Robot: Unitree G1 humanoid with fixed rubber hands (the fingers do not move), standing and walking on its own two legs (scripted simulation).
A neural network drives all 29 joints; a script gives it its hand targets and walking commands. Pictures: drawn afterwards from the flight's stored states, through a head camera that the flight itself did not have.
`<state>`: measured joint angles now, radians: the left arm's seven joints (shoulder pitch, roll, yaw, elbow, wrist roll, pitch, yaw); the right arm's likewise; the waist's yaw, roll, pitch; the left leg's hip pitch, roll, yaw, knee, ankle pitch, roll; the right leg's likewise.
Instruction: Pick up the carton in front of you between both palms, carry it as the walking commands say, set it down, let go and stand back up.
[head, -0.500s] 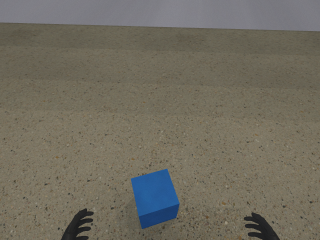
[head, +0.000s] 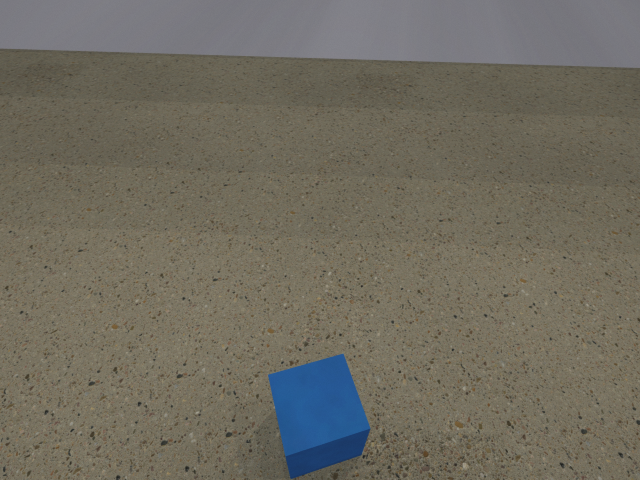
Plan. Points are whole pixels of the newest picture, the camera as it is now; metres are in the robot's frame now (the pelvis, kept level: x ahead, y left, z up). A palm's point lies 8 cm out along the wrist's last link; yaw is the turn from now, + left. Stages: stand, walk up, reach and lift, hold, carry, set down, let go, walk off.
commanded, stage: stand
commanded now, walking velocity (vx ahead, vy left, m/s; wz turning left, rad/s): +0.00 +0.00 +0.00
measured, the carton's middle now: (316, 416) +0.40 +0.02 -0.64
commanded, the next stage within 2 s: none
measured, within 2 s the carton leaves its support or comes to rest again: neither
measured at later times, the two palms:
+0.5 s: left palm out of the picture -0.04 +0.24 -0.14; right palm out of the picture -0.03 -0.24 -0.12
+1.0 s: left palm out of the picture -0.10 +0.22 -0.14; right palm out of the picture -0.08 -0.21 -0.13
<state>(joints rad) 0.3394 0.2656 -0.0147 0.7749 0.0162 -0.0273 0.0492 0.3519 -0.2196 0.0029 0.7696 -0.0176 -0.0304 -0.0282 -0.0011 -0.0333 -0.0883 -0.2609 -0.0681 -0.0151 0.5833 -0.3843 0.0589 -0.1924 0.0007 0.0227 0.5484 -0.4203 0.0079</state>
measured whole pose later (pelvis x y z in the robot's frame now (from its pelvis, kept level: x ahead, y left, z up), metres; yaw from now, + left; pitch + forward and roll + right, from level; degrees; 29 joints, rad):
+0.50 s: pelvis -0.02 +0.00 +0.01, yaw +1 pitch +0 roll +0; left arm 0.39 0.22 -0.03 1.00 0.02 0.01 0.05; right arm 0.39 -0.19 0.02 0.98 -0.02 -0.01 -0.04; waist 0.00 -0.03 -0.02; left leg -0.19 -0.07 -0.02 0.51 -0.33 0.06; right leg -0.11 -0.01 0.01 0.47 -0.36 0.01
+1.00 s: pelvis -0.04 +0.00 +0.01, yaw +1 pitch -1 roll +0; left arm 0.39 0.16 -0.05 1.14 0.02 0.01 0.06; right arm 0.39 -0.14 0.03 1.11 -0.01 -0.01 -0.04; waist 0.00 -0.02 0.00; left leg -0.18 -0.07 -0.03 0.48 -0.28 0.06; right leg -0.11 -0.01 0.00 0.45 -0.32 0.01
